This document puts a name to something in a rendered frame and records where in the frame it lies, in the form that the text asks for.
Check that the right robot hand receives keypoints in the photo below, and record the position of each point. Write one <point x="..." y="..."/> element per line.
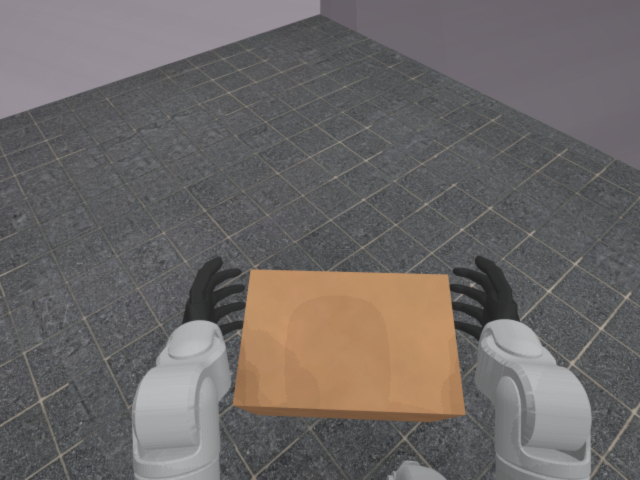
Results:
<point x="497" y="300"/>

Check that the left robot forearm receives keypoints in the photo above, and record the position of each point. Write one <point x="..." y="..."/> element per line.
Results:
<point x="175" y="414"/>

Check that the left robot hand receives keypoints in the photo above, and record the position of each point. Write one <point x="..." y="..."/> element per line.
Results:
<point x="202" y="298"/>

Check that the robot right shin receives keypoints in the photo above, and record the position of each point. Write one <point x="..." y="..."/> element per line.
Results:
<point x="409" y="463"/>

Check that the carton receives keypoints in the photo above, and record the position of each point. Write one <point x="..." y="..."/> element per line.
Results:
<point x="349" y="345"/>

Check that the right robot forearm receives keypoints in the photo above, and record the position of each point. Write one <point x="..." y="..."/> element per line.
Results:
<point x="542" y="411"/>

